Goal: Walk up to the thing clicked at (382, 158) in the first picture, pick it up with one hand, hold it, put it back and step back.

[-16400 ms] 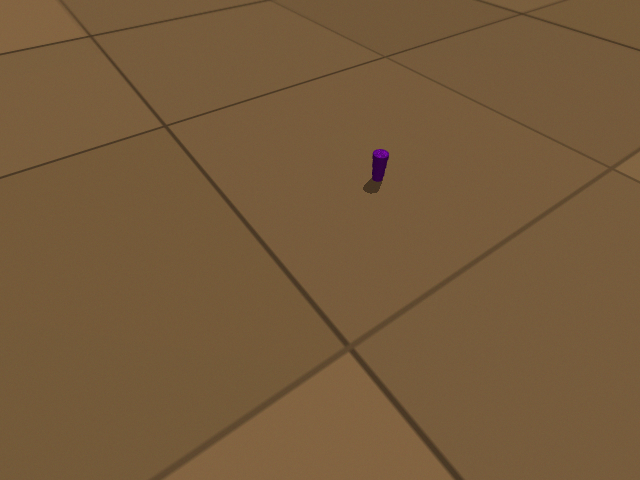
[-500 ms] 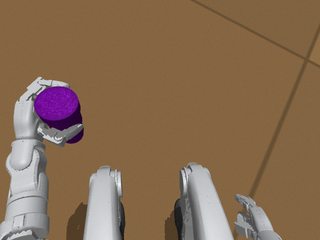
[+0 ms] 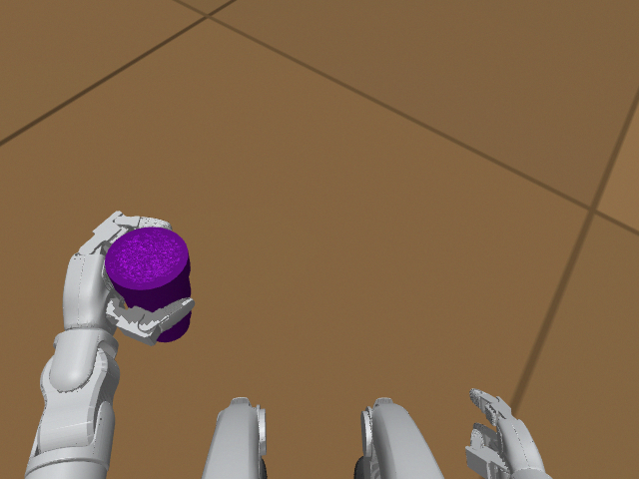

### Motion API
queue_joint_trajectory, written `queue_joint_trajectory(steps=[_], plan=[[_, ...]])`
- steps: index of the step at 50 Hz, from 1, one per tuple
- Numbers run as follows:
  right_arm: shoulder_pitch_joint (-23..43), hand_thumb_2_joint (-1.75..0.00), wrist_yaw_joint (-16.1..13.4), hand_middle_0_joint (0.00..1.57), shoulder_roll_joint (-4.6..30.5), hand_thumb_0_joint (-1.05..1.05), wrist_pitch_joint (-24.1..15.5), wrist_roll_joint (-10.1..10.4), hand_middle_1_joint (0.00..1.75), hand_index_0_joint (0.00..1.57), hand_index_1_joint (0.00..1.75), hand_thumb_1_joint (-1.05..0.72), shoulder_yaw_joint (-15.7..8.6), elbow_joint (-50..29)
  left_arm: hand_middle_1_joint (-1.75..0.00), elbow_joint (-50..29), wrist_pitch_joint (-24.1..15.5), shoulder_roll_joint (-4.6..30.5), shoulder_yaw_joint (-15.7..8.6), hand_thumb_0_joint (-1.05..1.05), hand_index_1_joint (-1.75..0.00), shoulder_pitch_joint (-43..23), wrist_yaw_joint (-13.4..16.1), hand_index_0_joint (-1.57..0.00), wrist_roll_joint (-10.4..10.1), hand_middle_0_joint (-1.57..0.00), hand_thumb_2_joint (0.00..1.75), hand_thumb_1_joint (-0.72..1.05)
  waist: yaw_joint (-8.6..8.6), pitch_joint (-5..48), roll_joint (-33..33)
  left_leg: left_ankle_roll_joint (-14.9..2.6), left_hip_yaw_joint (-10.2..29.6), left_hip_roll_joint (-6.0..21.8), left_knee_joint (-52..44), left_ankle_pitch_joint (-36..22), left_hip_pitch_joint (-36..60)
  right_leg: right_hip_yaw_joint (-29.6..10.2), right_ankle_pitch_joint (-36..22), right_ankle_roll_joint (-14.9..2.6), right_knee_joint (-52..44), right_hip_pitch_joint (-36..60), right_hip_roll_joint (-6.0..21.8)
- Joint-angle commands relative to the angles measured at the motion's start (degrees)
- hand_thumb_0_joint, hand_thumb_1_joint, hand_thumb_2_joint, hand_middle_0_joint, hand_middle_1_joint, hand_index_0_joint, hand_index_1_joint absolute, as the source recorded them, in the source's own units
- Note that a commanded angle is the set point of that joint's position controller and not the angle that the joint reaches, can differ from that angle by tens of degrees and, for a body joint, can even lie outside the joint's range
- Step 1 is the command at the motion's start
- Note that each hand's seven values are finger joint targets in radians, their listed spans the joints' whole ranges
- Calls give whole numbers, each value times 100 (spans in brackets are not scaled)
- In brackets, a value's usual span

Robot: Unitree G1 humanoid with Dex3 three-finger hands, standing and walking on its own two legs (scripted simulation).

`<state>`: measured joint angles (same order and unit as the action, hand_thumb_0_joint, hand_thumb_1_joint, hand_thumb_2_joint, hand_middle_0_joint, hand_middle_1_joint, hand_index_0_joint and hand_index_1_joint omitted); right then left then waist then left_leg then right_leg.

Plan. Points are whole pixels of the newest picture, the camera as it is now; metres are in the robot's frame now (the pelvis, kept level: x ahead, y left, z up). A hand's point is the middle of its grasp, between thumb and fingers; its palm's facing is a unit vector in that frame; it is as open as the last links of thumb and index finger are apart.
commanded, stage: lift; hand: left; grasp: from the side
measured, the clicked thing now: (159, 294) +0.35 +0.19 +0.01
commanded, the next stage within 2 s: hold in 1.06 s
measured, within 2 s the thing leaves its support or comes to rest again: neither
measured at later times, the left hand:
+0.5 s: hand (136, 244) +0.35 +0.18 +0.13, palm faces +0.04 -1.00 -0.03, open 10.8 cm
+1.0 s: hand (140, 221) +0.36 +0.16 +0.16, palm faces +0.02 -1.00 -0.01, open 10.8 cm
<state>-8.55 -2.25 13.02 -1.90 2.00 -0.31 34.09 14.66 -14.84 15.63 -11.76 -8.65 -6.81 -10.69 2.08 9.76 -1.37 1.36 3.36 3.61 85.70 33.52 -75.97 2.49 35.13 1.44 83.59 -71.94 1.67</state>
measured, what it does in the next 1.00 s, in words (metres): rises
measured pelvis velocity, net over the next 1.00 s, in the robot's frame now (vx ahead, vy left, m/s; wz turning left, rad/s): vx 0.03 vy -0.01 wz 0.02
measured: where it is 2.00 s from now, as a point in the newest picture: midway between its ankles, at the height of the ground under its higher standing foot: outside the picture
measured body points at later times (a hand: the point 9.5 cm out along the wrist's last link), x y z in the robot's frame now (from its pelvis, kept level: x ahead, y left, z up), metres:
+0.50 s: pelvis +0.02 +0.00 +0.08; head +0.10 +0.01 +0.52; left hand +0.35 +0.23 +0.13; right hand +0.16 -0.24 -0.03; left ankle +0.06 +0.13 -0.57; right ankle +0.04 -0.14 -0.57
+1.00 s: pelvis +0.03 -0.01 +0.11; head +0.09 -0.01 +0.56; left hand +0.35 +0.22 +0.16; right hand +0.17 -0.26 +0.00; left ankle +0.06 +0.13 -0.57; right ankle +0.04 -0.14 -0.57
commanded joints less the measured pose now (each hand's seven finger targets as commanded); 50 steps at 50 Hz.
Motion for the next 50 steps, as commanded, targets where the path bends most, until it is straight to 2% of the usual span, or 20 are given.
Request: queue_joint_trajectory(steps=[1,5,6,10,11,14,17,18,21,26,28,29,34,38,40,41,42,43,48,50], plan=[[-261,-89,-89,20,847,0,-271,12,30,20,30,-90,-321,-574,-143,-1169,-452,798,-209,0,-141,-1181,-10,-130,-95,-126,121,4,37,2091,-405,-163,21,-175,-1654,-1083,2547,12,-1377,-255,-1583,1400,-186],[-293,-89,-65,20,810,0,-311,3,30,20,30,-91,-285,-580,-143,-1072,-508,675,-66,0,-141,-1072,-61,-131,-108,-127,120,4,24,1890,-412,-138,28,-180,-2051,-1117,2892,49,-1415,-249,-1905,1730,-189],[-379,-89,-68,20,831,0,-311,-2,30,20,30,-91,-299,-537,-142,-1044,-511,678,-113,0,-140,-1049,-54,-130,-105,-127,120,5,0,1974,-381,-130,17,-168,-2097,-1312,3057,45,-1584,-252,-1970,1871,-179],[-361,-90,-64,20,804,0,-318,-11,30,20,30,-90,-295,-583,-143,-1176,-582,659,-72,0,-142,-1144,-43,-132,-126,-129,121,5,-11,1778,-368,-129,-48,-197,-2415,-1301,3242,33,-1595,-238,-2329,2265,-177],[-366,-90,-68,20,821,0,-325,-16,30,20,30,-91,-301,-535,-142,-881,-567,613,-103,0,-141,-939,-42,-130,-112,-127,121,6,4,1643,-233,-130,-20,-170,-2501,-1250,3295,60,-1553,-234,-2358,2220,-191],[-382,-90,-64,20,799,0,-324,-38,30,20,30,-91,-284,-547,-142,-905,-607,539,-2,0,-141,-984,-39,-130,-81,-128,122,7,-9,1543,-235,-126,-38,-169,-2705,-1291,3469,68,-1605,-224,-2538,2409,-190],[-443,-90,-71,20,778,0,-316,-42,30,20,30,-91,-270,-514,-144,-893,-647,631,-98,0,-143,-1076,-30,-132,-112,-129,123,4,-38,1602,-203,-123,-92,-180,-2812,-1542,3682,41,-1827,-208,-2724,2751,-185],[-417,-90,-72,20,789,0,-319,-49,30,20,30,-91,-281,-547,-143,-1046,-668,566,-1,0,-142,-1161,-39,-131,-124,-128,123,3,-14,1600,-164,-130,-131,-194,-2855,-1577,3733,28,-1882,-200,-2824,2861,-192],[-497,-90,-78,20,778,0,-306,-61,30,20,30,-91,-275,-477,-142,-854,-671,506,-15,0,-141,-998,-47,-129,-130,-127,122,4,-29,1584,-139,-117,-141,-174,-2978,-1824,3983,33,-2092,-204,-2919,3028,-194],[-354,-90,-67,20,763,0,-321,-75,30,20,30,-91,-291,-514,-143,-791,-729,421,25,0,-143,-1050,-66,-130,-121,-127,124,5,-36,1221,-5,-131,-186,-186,-3285,-1506,4030,29,-1835,-188,-3231,3216,-200],[-431,-90,-72,20,761,0,-300,-76,30,20,30,-91,-294,-497,-142,-885,-748,501,-72,0,-141,-1073,-88,-128,-160,-125,124,4,-57,1349,-48,-125,-218,-188,-3331,-1693,4180,2,-2009,-184,-3301,3411,-197],[-376,-90,-75,20,752,0,-301,-70,30,20,30,-91,-283,-500,-142,-772,-744,362,44,0,-141,-1000,-111,-128,-174,-125,123,4,-54,1236,9,-127,-250,-200,-3358,-1709,4182,-9,-2050,-174,-3350,3463,-188],[-449,-90,-70,20,745,0,-266,-105,30,20,30,-91,-301,-450,-142,-732,-747,431,-58,0,-141,-985,-136,-128,-159,-125,123,4,-70,1241,50,-140,-280,-205,-3463,-2017,4273,-24,-2374,-155,-3477,3801,-193],[-337,-90,-51,20,752,0,-249,-105,30,20,30,-91,-306,-475,-142,-838,-822,425,-17,0,-142,-1074,-165,-127,-140,-124,124,3,-102,1080,-58,-124,-275,-204,-3633,-1932,4437,-20,-2263,-171,-3574,3828,-190],[-370,-90,-71,20,743,0,-242,-111,30,20,30,-91,-309,-469,-142,-723,-819,410,-15,0,-142,-1004,-216,-127,-157,-125,123,3,-60,1285,-1,-133,-322,-212,-3597,-2167,4571,-47,-2528,-141,-3622,4046,-191],[-373,-90,-68,20,772,0,-239,-104,30,20,30,-91,-320,-449,-141,-677,-798,345,35,0,-141,-1015,-235,-126,-169,-124,123,3,-19,1176,75,-135,-305,-203,-3642,-2152,4556,-29,-2531,-140,-3632,4046,-198],[-405,-90,-70,20,769,0,-232,-100,30,20,30,-90,-315,-412,-141,-675,-797,442,-82,0,-141,-984,-233,-125,-196,-123,124,3,-92,1191,37,-141,-363,-220,-3604,-2255,4514,-87,-2681,-126,-3672,4147,-170],[-370,-90,-70,20,779,0,-223,-100,30,20,30,-91,-309,-426,-142,-736,-818,358,28,0,-141,-1049,-271,-126,-211,-123,124,3,-14,1116,22,-137,-337,-206,-3637,-2298,4621,-68,-2699,-137,-3673,4061,-188],[-354,-90,-76,20,752,0,-198,-110,30,20,30,-90,-303,-399,-141,-615,-794,391,-55,0,-141,-1001,-284,-125,-209,-123,123,3,-70,1086,133,-149,-396,-223,-3701,-2327,4637,-110,-2797,-104,-3804,4281,-166],[-332,-90,-72,20,776,0,-211,-120,30,20,30,-90,-314,-397,-142,-708,-817,323,23,0,-141,-1167,-322,-127,-226,-124,123,4,-36,1064,8,-132,-380,-214,-3763,-2359,4764,-76,-2779,-129,-3805,4233,-182]])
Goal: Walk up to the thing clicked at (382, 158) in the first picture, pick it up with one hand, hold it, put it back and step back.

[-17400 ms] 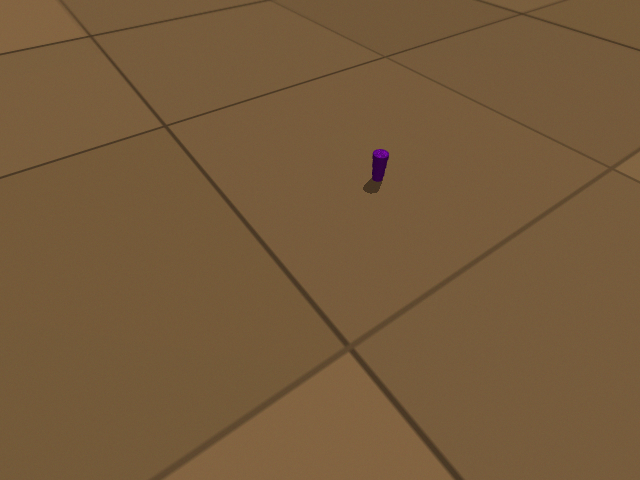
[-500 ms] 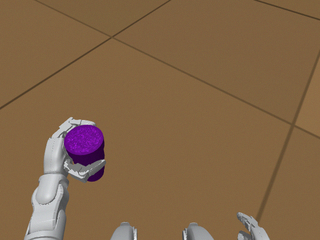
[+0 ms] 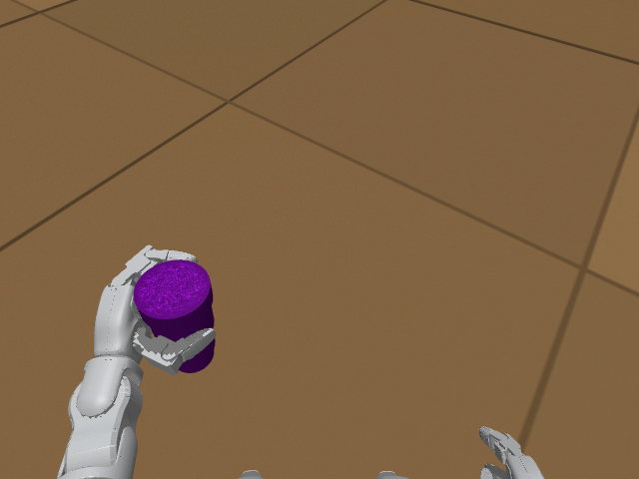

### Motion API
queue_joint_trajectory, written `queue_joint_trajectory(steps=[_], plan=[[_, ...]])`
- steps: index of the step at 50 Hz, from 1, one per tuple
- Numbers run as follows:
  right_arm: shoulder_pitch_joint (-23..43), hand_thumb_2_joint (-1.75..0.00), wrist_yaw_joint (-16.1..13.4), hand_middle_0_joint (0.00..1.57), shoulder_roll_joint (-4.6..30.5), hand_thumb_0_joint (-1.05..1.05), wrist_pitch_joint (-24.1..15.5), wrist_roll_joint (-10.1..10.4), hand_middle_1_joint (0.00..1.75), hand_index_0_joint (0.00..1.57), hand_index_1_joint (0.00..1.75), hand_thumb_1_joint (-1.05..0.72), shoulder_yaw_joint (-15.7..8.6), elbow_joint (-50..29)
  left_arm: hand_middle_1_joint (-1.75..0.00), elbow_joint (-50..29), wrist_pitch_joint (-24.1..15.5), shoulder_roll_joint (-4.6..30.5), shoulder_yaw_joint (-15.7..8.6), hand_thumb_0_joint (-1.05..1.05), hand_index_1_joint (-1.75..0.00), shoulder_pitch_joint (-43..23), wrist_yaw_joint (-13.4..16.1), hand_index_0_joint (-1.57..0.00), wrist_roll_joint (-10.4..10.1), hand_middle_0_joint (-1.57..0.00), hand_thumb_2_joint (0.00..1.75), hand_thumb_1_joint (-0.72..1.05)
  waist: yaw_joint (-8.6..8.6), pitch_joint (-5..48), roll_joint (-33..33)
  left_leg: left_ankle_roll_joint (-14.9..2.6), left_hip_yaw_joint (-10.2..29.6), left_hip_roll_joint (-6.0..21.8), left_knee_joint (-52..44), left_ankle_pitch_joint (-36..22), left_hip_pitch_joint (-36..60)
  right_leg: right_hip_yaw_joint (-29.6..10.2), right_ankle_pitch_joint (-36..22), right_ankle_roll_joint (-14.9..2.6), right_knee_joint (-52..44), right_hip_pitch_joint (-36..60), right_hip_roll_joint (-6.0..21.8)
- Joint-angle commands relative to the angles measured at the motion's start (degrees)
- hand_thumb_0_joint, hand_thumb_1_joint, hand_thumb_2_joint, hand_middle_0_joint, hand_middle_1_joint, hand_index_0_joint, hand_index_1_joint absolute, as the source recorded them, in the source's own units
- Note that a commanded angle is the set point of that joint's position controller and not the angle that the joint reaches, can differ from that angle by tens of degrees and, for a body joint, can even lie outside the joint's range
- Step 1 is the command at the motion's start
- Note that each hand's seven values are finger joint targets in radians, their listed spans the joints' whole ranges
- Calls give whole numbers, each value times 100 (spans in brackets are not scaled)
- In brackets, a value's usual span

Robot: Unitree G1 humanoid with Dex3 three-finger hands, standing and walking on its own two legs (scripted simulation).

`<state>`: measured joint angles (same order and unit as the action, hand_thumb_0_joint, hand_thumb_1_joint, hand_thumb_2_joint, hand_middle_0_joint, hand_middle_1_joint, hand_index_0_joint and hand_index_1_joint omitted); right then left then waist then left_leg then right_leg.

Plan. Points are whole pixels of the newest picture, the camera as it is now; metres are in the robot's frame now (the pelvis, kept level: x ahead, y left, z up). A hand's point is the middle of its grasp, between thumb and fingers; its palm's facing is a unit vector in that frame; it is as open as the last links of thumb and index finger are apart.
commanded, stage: lift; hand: left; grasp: from the side
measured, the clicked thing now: (184, 324) +0.32 +0.17 +0.02
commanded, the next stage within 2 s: hold in 0.06 s
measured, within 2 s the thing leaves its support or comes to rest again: neither
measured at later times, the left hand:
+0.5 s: hand (172, 308) +0.32 +0.17 +0.07, palm faces +0.01 -1.00 -0.01, open 10.8 cm
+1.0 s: hand (168, 306) +0.32 +0.17 +0.08, palm faces +0.00 -1.00 +0.00, open 10.8 cm
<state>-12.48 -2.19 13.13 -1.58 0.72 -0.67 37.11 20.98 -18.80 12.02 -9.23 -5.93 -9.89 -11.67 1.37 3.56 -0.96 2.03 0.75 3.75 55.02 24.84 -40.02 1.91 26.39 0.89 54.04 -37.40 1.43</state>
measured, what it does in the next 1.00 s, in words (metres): stands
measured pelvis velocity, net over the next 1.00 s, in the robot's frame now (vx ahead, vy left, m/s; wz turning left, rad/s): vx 0.00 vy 0.00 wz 0.00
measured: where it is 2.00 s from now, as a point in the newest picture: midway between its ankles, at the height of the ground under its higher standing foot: outside the picture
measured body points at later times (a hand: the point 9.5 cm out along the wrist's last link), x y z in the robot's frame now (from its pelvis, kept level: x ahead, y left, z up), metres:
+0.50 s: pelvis +0.00 +0.00 +0.01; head +0.04 +0.00 +0.46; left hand +0.31 +0.22 +0.07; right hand +0.14 -0.25 -0.10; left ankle +0.02 +0.14 -0.68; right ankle +0.01 -0.13 -0.68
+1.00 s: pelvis +0.00 +0.00 +0.02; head +0.04 +0.01 +0.47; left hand +0.31 +0.23 +0.08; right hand +0.14 -0.24 -0.09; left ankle +0.02 +0.14 -0.68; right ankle +0.01 -0.13 -0.68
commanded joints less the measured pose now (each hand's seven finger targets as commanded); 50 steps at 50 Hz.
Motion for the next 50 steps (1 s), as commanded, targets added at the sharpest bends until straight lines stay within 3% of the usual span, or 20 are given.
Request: queue_joint_trajectory(steps=[1,2,6,8,9,12,16,18,19,27,28,32,35,36,37,38,39,46,49,50], plan=[[132,-90,-83,20,776,0,-244,13,30,20,30,-90,-287,-754,-141,-1357,-436,701,-253,0,-141,-1467,-23,-126,-121,-124,124,6,21,1621,24,-203,-126,-239,-724,-1412,1152,-17,-1826,-74,-888,772,-159],[70,-90,-88,20,782,0,-230,12,30,20,30,-90,-298,-693,-140,-1211,-425,831,-397,0,-140,-1354,-6,-126,-104,-124,123,6,-8,1639,13,-205,-129,-234,-738,-1408,1162,-21,-1805,-76,-900,811,-155],[112,-90,-77,20,756,0,-224,8,30,20,30,-90,-282,-702,-144,-1056,-401,741,-352,0,-143,-1160,-39,-128,-109,-126,125,7,-51,1554,81,-213,-142,-252,-814,-1328,1138,-37,-1743,-64,-999,891,-144],[222,-90,-80,20,724,0,-233,5,30,20,30,-91,-251,-820,-143,-1448,-469,706,-260,0,-143,-1448,-47,-128,-140,-126,124,6,-20,1560,78,-217,-170,-266,-856,-1244,1147,-87,-1691,-36,-1092,1028,-120],[154,-90,-81,20,736,0,-221,2,30,20,30,-92,-265,-745,-140,-1246,-449,815,-405,0,-139,-1321,-33,-129,-131,-126,116,4,-33,1643,89,-221,-186,-277,-849,-1229,1112,-99,-1691,-30,-1101,1095,-112],[229,-90,-89,20,718,0,-238,3,30,20,30,-92,-251,-760,-138,-1392,-468,665,-246,0,-137,-1432,-17,-127,-121,-124,114,6,-14,1471,21,-210,-187,-269,-921,-1218,1261,-91,-1638,-51,-1147,958,-124],[176,-90,-101,20,729,0,-238,3,30,20,30,-92,-267,-703,-136,-1319,-449,804,-391,0,-135,-1300,22,-125,-100,-123,111,4,-37,1562,25,-213,-162,-269,-998,-1176,1343,-51,-1581,-54,-1191,1060,-136],[187,-90,-92,20,754,0,-245,1,30,20,30,-92,-269,-743,-137,-1360,-435,649,-226,0,-135,-1283,17,-125,-100,-122,112,4,-5,1435,93,-200,-112,-246,-1079,-1220,1406,31,-1586,-83,-1151,1036,-184],[133,-90,-88,20,777,0,-229,4,30,20,30,-92,-286,-695,-138,-1317,-434,740,-336,0,-136,-1299,42,-126,-101,-123,113,4,-21,1506,-40,-185,-112,-240,-1090,-1280,1463,27,-1630,-99,-1130,1027,-179],[174,-90,-82,20,768,0,-239,33,30,20,30,-92,-270,-705,-139,-1204,-384,731,-287,0,-138,-1232,6,-127,-104,-125,115,6,-26,1341,15,-177,-111,-238,-1215,-1357,1586,39,-1675,-99,-1244,1128,-184],[190,-90,-86,20,754,0,-236,25,30,20,30,-92,-263,-734,-139,-1464,-409,729,-224,0,-138,-1470,-3,-127,-106,-124,115,5,-20,1385,-104,-174,-130,-246,-1218,-1356,1611,29,-1683,-102,-1269,1111,-177],[150,-90,-93,20,742,0,-244,24,30,20,30,-92,-255,-677,-138,-1184,-325,751,-341,0,-137,-1134,-12,-126,-128,-124,114,4,-41,1324,89,-201,-149,-262,-1204,-1528,1620,16,-1905,-63,-1334,1272,-166],[204,-90,-90,20,737,0,-226,23,30,20,30,-91,-260,-717,-137,-1230,-324,538,-108,0,-137,-1319,-37,-125,-91,-123,114,5,37,1204,105,-190,-142,-247,-1292,-1416,1655,47,-1769,-90,-1358,1177,-181],[215,-90,-94,20,741,0,-228,16,30,20,30,-91,-266,-705,-137,-1256,-327,725,-314,0,-136,-1277,-19,-125,-96,-123,114,7,-53,1166,26,-189,-147,-263,-1298,-1338,1567,42,-1675,-95,-1391,1176,-170],[304,-90,-85,20,735,0,-245,30,30,20,30,-91,-248,-781,-136,-1332,-351,663,-249,0,-135,-1411,-21,-124,-107,-122,113,8,-31,1105,62,-184,-143,-255,-1349,-1200,1567,51,-1522,-108,-1404,1150,-177],[217,-90,-94,20,704,0,-238,15,30,20,30,-91,-247,-711,-136,-1336,-357,784,-363,0,-135,-1377,-13,-124,-94,-122,113,7,-86,1292,23,-190,-146,-263,-1326,-1271,1619,35,-1590,-98,-1404,1274,-162],[299,-90,-91,20,708,0,-260,10,30,20,30,-91,-239,-806,-137,-1493,-392,606,-187,0,-136,-1437,-37,-126,-118,-123,114,7,-28,1326,-31,-182,-152,-261,-1323,-1327,1723,29,-1650,-99,-1394,1250,-171],[268,-90,-104,20,692,0,-254,0,30,20,30,-91,-232,-767,-140,-1334,-380,800,-358,0,-139,-1462,1,-127,-58,-124,116,10,-64,1328,-5,-196,-166,-285,-1349,-1310,1681,16,-1657,-80,-1463,1333,-155],[230,-90,-97,20,733,0,-246,6,30,20,30,-91,-253,-743,-140,-1213,-355,573,-145,0,-139,-1365,-16,-126,-55,-124,117,10,9,1231,76,-193,-143,-264,-1404,-1299,1707,42,-1643,-94,-1461,1295,-173],[242,-90,-99,20,723,0,-251,10,30,20,30,-91,-246,-732,-140,-1285,-364,678,-241,0,-139,-1388,-10,-126,-71,-124,117,8,-54,1269,-24,-185,-153,-271,-1402,-1343,1746,35,-1668,-98,-1465,1301,-166]])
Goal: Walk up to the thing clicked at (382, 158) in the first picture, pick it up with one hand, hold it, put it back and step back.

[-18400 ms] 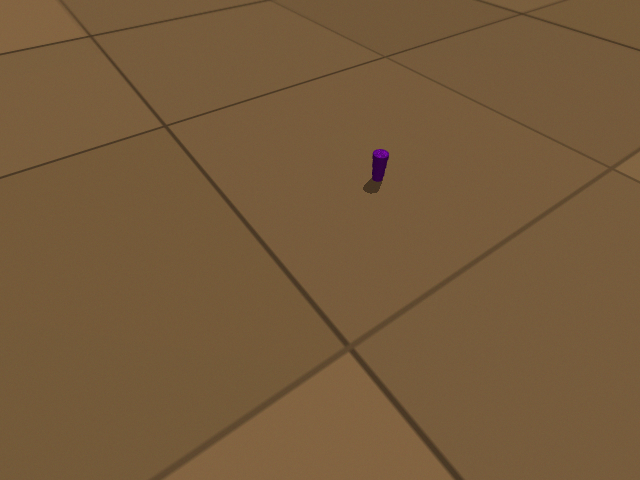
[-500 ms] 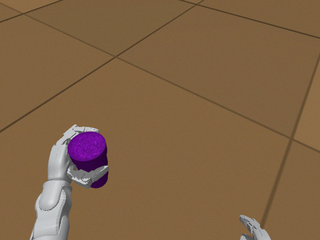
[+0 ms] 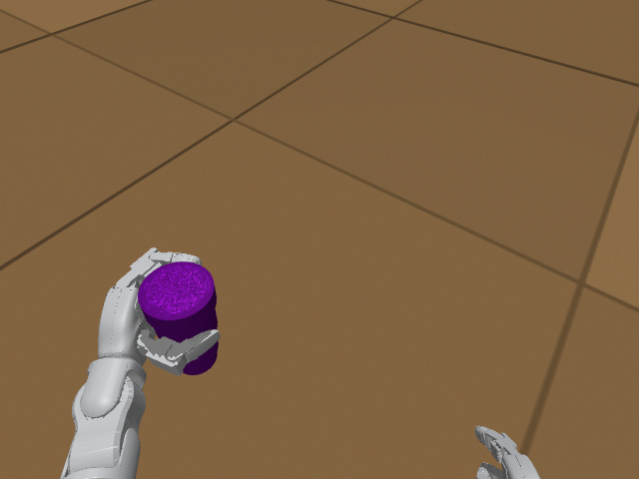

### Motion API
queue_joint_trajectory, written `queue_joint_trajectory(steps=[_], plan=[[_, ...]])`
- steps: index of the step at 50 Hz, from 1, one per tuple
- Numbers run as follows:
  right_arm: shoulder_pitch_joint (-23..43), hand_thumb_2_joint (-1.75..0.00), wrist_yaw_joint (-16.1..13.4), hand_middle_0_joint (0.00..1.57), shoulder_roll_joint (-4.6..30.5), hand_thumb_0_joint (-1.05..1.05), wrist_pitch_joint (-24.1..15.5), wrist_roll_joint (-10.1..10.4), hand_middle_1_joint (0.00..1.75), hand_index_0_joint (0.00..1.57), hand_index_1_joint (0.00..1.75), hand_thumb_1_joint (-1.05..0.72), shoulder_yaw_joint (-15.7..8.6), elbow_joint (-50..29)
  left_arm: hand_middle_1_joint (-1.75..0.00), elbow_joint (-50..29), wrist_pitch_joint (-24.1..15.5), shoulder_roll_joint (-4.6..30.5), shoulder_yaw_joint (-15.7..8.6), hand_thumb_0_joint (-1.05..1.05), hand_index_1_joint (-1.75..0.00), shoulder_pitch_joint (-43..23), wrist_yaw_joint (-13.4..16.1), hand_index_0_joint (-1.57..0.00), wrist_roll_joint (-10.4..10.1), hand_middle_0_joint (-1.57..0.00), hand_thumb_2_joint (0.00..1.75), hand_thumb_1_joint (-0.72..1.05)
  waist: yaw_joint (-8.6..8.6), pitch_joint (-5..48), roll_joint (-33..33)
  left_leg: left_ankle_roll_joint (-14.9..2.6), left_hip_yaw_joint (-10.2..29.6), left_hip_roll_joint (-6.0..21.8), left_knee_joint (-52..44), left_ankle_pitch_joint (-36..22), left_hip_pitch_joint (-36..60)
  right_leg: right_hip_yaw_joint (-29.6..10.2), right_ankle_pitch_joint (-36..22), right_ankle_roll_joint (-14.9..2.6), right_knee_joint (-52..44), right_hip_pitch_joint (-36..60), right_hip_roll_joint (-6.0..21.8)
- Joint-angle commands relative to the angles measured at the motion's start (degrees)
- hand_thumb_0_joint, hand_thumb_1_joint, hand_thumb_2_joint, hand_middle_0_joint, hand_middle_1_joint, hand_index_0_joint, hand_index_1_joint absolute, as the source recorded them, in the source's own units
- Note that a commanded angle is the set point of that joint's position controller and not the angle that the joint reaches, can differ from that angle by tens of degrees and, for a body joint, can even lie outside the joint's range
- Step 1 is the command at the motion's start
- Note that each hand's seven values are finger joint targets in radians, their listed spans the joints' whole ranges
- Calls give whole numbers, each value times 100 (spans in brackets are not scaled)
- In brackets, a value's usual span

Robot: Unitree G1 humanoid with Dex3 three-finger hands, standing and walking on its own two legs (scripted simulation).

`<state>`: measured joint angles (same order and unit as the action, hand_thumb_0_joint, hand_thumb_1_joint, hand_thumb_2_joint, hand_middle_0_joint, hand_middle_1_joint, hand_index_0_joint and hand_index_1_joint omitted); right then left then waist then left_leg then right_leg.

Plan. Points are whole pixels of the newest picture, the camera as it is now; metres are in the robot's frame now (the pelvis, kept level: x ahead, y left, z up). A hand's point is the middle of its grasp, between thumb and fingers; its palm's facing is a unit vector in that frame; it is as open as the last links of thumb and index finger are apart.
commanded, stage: hold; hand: left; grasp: from the side
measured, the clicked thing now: (187, 326) +0.32 +0.17 +0.03
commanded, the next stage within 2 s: crouch in 1.76 s
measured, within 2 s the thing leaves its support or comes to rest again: neither
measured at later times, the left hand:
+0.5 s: hand (185, 314) +0.32 +0.16 +0.06, palm faces -0.01 -1.00 +0.00, open 10.8 cm
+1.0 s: hand (184, 314) +0.32 +0.16 +0.06, palm faces -0.01 -1.00 +0.00, open 10.8 cm
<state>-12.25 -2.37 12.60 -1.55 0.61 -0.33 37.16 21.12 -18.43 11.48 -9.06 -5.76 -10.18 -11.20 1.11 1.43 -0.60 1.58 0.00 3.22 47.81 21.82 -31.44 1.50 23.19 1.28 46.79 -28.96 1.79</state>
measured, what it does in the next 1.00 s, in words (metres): stands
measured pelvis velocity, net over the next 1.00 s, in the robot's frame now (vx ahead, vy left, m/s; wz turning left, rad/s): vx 0.00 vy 0.00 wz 0.00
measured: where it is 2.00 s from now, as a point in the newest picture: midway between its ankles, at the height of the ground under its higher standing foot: outside the picture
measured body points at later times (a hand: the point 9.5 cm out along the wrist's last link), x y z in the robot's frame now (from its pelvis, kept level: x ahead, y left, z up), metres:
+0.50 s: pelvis +0.00 +0.00 +0.00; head +0.03 +0.00 +0.45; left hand +0.31 +0.22 +0.06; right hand +0.13 -0.25 -0.11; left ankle +0.03 +0.14 -0.70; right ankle +0.01 -0.13 -0.70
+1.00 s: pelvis +0.00 +0.00 +0.00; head +0.03 +0.00 +0.45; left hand +0.31 +0.22 +0.06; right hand +0.13 -0.25 -0.10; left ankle +0.03 +0.14 -0.70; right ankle +0.01 -0.13 -0.70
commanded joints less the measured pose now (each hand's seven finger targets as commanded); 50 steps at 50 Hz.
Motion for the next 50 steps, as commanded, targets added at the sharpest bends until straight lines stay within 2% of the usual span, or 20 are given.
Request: queue_joint_trajectory(steps=[1,2,6,10,11,14,15,21,25,27,28,29,30,32,36,39,41,42,45,50], plan=[[269,-90,-64,20,780,0,-261,21,30,20,30,-91,-275,-773,-141,-1328,-421,752,-234,0,-139,-1505,8,-127,-109,-124,117,8,6,1423,-124,-128,-57,-205,-704,-985,879,95,-1278,-149,-719,405,-215],[175,-90,-61,20,789,0,-255,17,30,20,30,-91,-295,-720,-140,-1172,-407,778,-315,0,-139,-1402,17,-126,-107,-123,116,6,-17,1528,-103,-122,-40,-188,-690,-1097,924,113,-1360,-155,-686,456,-227],[228,-90,-57,20,773,0,-271,15,30,20,30,-91,-278,-758,-140,-1055,-425,634,-204,0,-138,-1398,-39,-126,-154,-123,117,10,21,1402,82,-151,-70,-208,-636,-1036,756,84,-1355,-129,-731,390,-208],[128,-90,-37,20,809,0,-279,6,30,20,30,-91,-300,-694,-140,-1362,-517,771,-222,0,-139,-1728,-55,-126,-139,-123,117,9,37,1655,-194,-126,-46,-193,-653,-1175,1021,83,-1458,-150,-660,440,-209],[145,-90,-42,20,795,0,-277,15,30,20,30,-91,-292,-692,-141,-1231,-494,690,-174,0,-140,-1490,-58,-127,-135,-125,118,10,-11,1640,-139,-117,-34,-190,-675,-1221,1034,111,-1475,-157,-663,476,-219],[217,-90,-58,20,767,0,-257,22,30,20,30,-91,-268,-705,-139,-1194,-506,842,-362,0,-138,-1592,-22,-125,-152,-122,117,7,-22,1503,3,-150,-80,-225,-652,-1137,856,64,-1464,-118,-764,520,-185],[222,-90,-58,20,760,0,-261,14,30,20,30,-91,-261,-720,-140,-1123,-498,676,-215,0,-139,-1493,-27,-126,-144,-124,117,5,7,1422,75,-152,-62,-203,-681,-1063,848,80,-1374,-123,-748,471,-200],[193,-90,-55,20,775,0,-263,5,30,20,30,-91,-288,-725,-140,-1223,-511,738,-204,0,-139,-1543,-40,-126,-117,-124,116,8,-29,1625,-102,-135,-61,-215,-682,-1158,957,87,-1448,-143,-738,518,-208],[223,-90,-44,20,780,0,-273,15,30,20,30,-91,-288,-702,-140,-995,-496,736,-288,0,-139,-1592,-12,-126,-134,-123,118,7,-15,1402,5,-145,-75,-214,-712,-951,750,75,-1268,-143,-757,431,-202],[213,-90,-57,20,795,0,-266,13,30,20,30,-91,-290,-715,-141,-854,-517,613,-203,0,-140,-1508,-39,-126,-138,-124,118,8,47,1294,133,-162,-73,-202,-704,-902,785,75,-1226,-128,-773,370,-203],[233,-90,-48,20,769,0,-288,2,30,20,30,-91,-277,-718,-141,-1079,-549,613,-149,0,-140,-1611,-50,-126,-150,-124,118,10,-21,1429,42,-153,-101,-225,-677,-947,773,51,-1281,-132,-777,481,-184],[190,-90,-54,20,768,0,-284,-2,30,20,30,-91,-288,-696,-141,-1064,-567,749,-250,0,-140,-1706,-46,-126,-123,-124,118,10,25,1610,16,-169,-98,-237,-636,-1083,844,40,-1448,-112,-763,562,-172],[294,-90,-64,20,772,0,-280,9,30,20,30,-91,-277,-751,-140,-1145,-566,865,-354,0,-139,-1648,-29,-126,-108,-124,117,9,-75,1534,-4,-161,-137,-259,-664,-997,827,16,-1355,-117,-833,550,-168],[221,-90,-59,20,762,0,-286,9,30,20,30,-92,-261,-728,-140,-1272,-585,732,-142,0,-140,-1777,-58,-126,-111,-124,117,5,19,1568,-42,-160,-106,-240,-704,-934,930,32,-1279,-120,-823,553,-178],[246,-90,-63,20,787,0,-277,22,30,20,30,-91,-276,-685,-140,-846,-530,718,-301,0,-139,-1425,-26,-125,-136,-123,118,11,-21,1259,78,-154,-67,-220,-759,-772,727,92,-1092,-141,-810,417,-207],[252,-90,-80,20,774,0,-299,18,30,20,30,-91,-268,-709,-141,-1024,-580,775,-312,0,-140,-1662,-26,-126,-142,-124,118,7,13,1502,81,-165,-75,-223,-742,-725,836,56,-1049,-128,-824,510,-193],[277,-90,-80,20,779,0,-316,16,30,20,30,-91,-272,-716,-142,-975,-548,602,-113,0,-141,-1527,-69,-128,-139,-125,119,8,52,1412,-52,-153,-99,-228,-703,-871,858,43,-1216,-133,-797,375,-195],[205,-90,-87,20,785,0,-315,11,30,20,30,-91,-284,-686,-141,-1123,-564,768,-219,0,-140,-1711,-55,-126,-126,-124,118,8,25,1653,-20,-157,-101,-224,-644,-1088,922,39,-1436,-128,-775,495,-198],[137,-90,-95,20,770,0,-299,10,30,20,30,-91,-266,-646,-140,-1066,-550,724,-202,0,-139,-1745,-50,-124,-137,-122,118,7,49,1603,-27,-161,-79,-220,-647,-1184,925,51,-1550,-124,-742,545,-190],[218,-90,-71,20,799,0,-286,16,30,20,30,-91,-286,-691,-141,-935,-570,818,-343,0,-140,-1611,-33,-126,-131,-124,119,7,-36,1524,-69,-133,-35,-192,-742,-937,891,102,-1197,-163,-749,462,-223]])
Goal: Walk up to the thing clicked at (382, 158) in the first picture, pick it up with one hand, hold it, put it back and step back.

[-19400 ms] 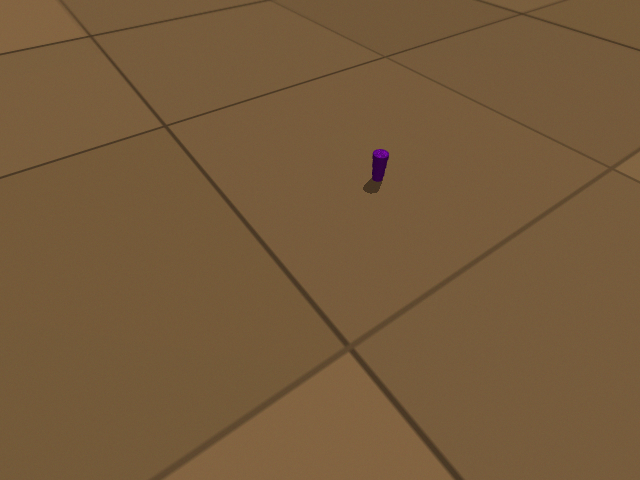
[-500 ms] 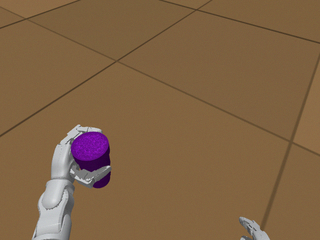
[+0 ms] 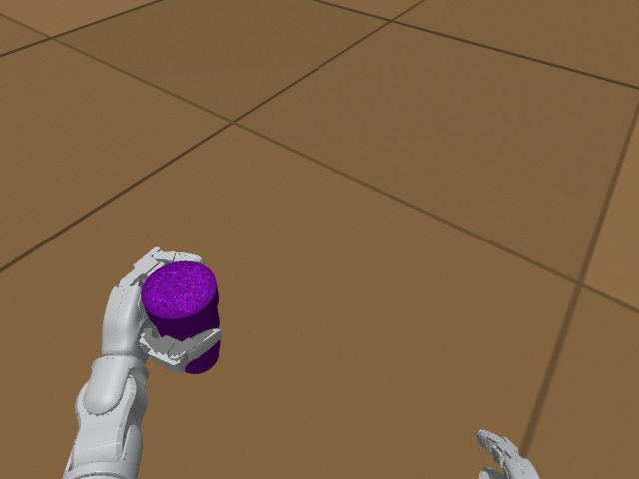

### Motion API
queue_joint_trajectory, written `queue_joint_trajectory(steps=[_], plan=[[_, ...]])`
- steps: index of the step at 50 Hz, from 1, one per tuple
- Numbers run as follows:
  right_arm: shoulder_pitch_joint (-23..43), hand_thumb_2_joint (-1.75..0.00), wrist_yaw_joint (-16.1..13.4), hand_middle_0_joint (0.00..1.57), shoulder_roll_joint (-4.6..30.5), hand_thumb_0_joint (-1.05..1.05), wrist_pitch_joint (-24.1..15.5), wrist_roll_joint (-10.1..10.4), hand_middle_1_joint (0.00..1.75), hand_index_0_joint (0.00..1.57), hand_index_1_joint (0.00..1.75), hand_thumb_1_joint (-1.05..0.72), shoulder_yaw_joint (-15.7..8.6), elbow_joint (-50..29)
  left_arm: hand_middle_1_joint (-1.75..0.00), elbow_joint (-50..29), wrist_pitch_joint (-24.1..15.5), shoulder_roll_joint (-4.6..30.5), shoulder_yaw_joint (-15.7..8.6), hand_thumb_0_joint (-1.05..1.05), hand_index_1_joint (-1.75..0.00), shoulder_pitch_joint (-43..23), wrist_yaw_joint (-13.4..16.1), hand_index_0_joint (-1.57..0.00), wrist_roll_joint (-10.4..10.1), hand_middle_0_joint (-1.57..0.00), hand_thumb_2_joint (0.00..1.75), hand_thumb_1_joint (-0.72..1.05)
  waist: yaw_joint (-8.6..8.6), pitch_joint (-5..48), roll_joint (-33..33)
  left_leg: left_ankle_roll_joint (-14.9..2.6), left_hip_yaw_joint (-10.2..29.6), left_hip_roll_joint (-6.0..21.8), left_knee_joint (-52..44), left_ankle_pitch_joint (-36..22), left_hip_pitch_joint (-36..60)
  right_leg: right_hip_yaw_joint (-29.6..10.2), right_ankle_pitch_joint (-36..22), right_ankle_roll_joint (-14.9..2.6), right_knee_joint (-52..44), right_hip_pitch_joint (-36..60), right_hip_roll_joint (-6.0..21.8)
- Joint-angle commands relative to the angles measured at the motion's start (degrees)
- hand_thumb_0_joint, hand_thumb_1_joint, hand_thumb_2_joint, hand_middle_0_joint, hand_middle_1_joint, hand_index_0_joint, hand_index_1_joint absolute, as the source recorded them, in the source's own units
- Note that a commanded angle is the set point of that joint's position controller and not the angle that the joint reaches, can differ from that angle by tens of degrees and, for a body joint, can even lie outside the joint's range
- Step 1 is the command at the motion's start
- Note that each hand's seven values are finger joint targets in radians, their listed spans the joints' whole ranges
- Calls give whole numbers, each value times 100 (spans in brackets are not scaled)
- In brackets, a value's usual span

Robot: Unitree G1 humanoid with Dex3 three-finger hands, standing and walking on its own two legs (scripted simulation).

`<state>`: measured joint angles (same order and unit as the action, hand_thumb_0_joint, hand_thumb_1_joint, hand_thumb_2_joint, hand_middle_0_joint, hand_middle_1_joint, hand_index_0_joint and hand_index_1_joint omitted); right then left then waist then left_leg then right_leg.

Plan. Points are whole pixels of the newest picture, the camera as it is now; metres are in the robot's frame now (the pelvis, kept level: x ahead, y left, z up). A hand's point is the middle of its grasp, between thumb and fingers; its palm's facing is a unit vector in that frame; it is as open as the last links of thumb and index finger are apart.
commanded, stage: hold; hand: left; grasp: from the side
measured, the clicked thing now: (190, 325) +0.32 +0.16 +0.03
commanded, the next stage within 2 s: crouch in 0.76 s
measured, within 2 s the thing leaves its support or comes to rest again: neither
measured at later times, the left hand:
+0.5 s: hand (186, 315) +0.32 +0.16 +0.06, palm faces -0.02 -1.00 +0.00, open 10.8 cm
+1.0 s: hand (187, 317) +0.32 +0.16 +0.05, palm faces -0.01 -1.00 -0.01, open 10.8 cm
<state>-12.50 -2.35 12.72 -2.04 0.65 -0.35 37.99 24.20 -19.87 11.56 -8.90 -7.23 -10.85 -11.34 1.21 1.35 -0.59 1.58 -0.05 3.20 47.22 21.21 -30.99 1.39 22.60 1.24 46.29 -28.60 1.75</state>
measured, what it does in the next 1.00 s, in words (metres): stands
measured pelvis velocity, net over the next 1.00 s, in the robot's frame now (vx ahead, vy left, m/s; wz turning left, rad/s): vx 0.00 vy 0.00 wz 0.00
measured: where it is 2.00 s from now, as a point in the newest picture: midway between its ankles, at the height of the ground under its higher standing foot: outside the picture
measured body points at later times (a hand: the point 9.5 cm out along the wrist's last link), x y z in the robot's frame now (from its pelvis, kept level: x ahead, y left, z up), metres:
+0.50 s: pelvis +0.00 +0.00 +0.00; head +0.04 +0.00 +0.45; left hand +0.32 +0.22 +0.06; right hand +0.14 -0.25 -0.11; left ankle +0.03 +0.14 -0.70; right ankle +0.01 -0.13 -0.70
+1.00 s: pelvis +0.00 +0.00 +0.00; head +0.03 +0.00 +0.45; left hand +0.32 +0.22 +0.05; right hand +0.13 -0.25 -0.11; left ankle +0.03 +0.14 -0.70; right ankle +0.01 -0.13 -0.70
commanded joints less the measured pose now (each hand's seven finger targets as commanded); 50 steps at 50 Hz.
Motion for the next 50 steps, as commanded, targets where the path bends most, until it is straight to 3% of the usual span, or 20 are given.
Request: queue_joint_trajectory(steps=[1,4,6,7,10,15,18,20,24,27,31,33,37,39,40,41,43,45,47,50], plan=[[281,-90,-69,20,774,0,-251,23,30,20,30,-91,-272,-811,-141,-1127,-398,621,-201,0,-140,-1350,13,-126,-129,-123,119,6,-1,1380,12,-139,-60,-205,-684,-787,763,98,-1073,-155,-745,358,-220],[197,-90,-60,20,767,0,-271,4,30,20,30,-91,-281,-776,-141,-1348,-430,616,-130,0,-140,-1503,-34,-126,-153,-123,119,8,29,1597,-42,-147,-57,-197,-622,-984,870,85,-1303,-139,-679,412,-204],[176,-90,-75,20,802,0,-272,7,30,20,30,-91,-295,-765,-140,-1314,-435,800,-260,0,-139,-1658,-23,-125,-111,-123,118,8,48,1603,-98,-143,-70,-198,-586,-1080,890,70,-1396,-141,-667,390,-202],[218,-90,-74,20,795,0,-272,15,30,20,30,-91,-288,-775,-140,-1169,-416,655,-171,0,-139,-1441,-31,-125,-118,-123,119,9,25,1442,34,-142,-55,-192,-618,-1012,807,97,-1320,-148,-658,349,-214],[257,-90,-59,20,763,0,-290,12,30,20,30,-91,-267,-780,-141,-1241,-471,791,-357,0,-140,-1570,9,-125,-149,-123,119,7,-40,1475,-50,-139,-37,-194,-649,-724,745,103,-998,-159,-690,336,-209],[193,-90,-78,20,786,0,-279,21,30,20,30,-91,-281,-771,-141,-1197,-408,617,-186,0,-141,-1389,-17,-125,-152,-123,120,4,44,1546,127,-165,-75,-203,-575,-1089,809,70,-1438,-121,-700,439,-205],[211,-90,-83,20,780,0,-260,16,30,20,30,-91,-292,-743,-139,-1257,-438,786,-280,0,-138,-1501,-20,-124,-117,-122,117,6,13,1549,93,-177,-95,-218,-548,-1092,761,49,-1464,-114,-702,446,-176],[194,-90,-68,20,728,0,-264,-3,30,20,30,-91,-261,-747,-139,-1246,-452,632,-168,0,-139,-1455,-38,-124,-116,-122,116,6,1,1517,-65,-148,-72,-203,-566,-1058,792,71,-1374,-141,-650,411,-193],[194,-90,-56,20,778,0,-259,1,30,20,30,-91,-285,-768,-139,-1342,-521,830,-351,0,-138,-1537,-22,-124,-124,-122,117,5,-39,1626,-115,-138,-48,-193,-586,-1060,858,90,-1334,-154,-629,421,-203],[200,-90,-82,20,753,0,-259,3,30,20,30,-91,-267,-773,-140,-1151,-467,667,-222,0,-139,-1401,-30,-124,-123,-122,118,4,21,1545,24,-160,-67,-207,-562,-1028,801,70,-1359,-124,-686,416,-193],[226,-90,-79,20,779,0,-259,-1,30,20,30,-91,-288,-767,-138,-1186,-480,769,-311,0,-137,-1448,-29,-123,-111,-120,116,3,-12,1517,-14,-155,-81,-207,-574,-900,736,64,-1211,-145,-682,352,-191],[229,-90,-77,20,785,0,-261,1,30,20,30,-91,-288,-772,-138,-1229,-473,645,-186,0,-137,-1461,-26,-122,-119,-120,116,4,8,1488,-12,-145,-64,-199,-611,-852,778,84,-1163,-156,-676,307,-204],[205,-90,-88,20,775,0,-280,1,30,20,30,-91,-276,-764,-139,-1216,-465,820,-358,0,-138,-1531,-5,-124,-126,-121,116,5,-23,1602,-53,-144,-67,-205,-577,-944,792,74,-1246,-150,-677,399,-196],[263,-90,-88,20,749,0,-286,-2,30,20,30,-91,-256,-796,-138,-1310,-475,683,-209,0,-137,-1525,-16,-123,-137,-121,115,5,1,1510,12,-162,-95,-220,-570,-828,728,41,-1171,-130,-721,370,-179],[233,-90,-94,20,773,0,-279,-5,30,20,30,-91,-266,-769,-139,-1300,-487,842,-363,0,-138,-1696,7,-123,-134,-121,117,5,21,1538,44,-172,-84,-218,-583,-747,717,42,-1094,-124,-734,363,-183],[252,-90,-89,20,771,0,-288,3,30,20,30,-92,-260,-784,-139,-1284,-475,790,-294,0,-138,-1588,5,-123,-120,-121,116,3,-7,1470,-24,-152,-69,-204,-645,-722,738,67,-1045,-148,-709,371,-196],[195,-91,-94,20,793,0,-262,8,30,20,30,-91,-289,-758,-142,-1152,-445,794,-300,0,-141,-1476,-3,-127,-95,-126,121,12,-10,1614,-48,-147,-71,-206,-602,-862,803,59,-1174,-156,-689,377,-198],[233,-90,-97,20,783,0,-279,4,30,20,30,-88,-274,-757,-133,-1021,-406,642,-157,0,-132,-1437,-44,-125,-99,-123,115,19,70,1322,181,-177,-57,-192,-582,-856,665,74,-1191,-129,-709,274,-204],[252,-90,-69,20,764,0,-274,2,30,20,30,-88,-276,-730,-133,-969,-422,751,-282,0,-132,-1536,-29,-125,-84,-123,114,16,-9,1258,12,-168,-83,-216,-571,-666,504,57,-996,-151,-700,187,-184],[188,-90,-29,20,777,0,-278,-35,30,20,30,-87,-310,-735,-133,-672,-527,587,-325,0,-132,-1484,25,-125,-108,-123,116,17,28,1336,176,-180,-84,-208,-443,-555,318,54,-888,-152,-581,56,-187]])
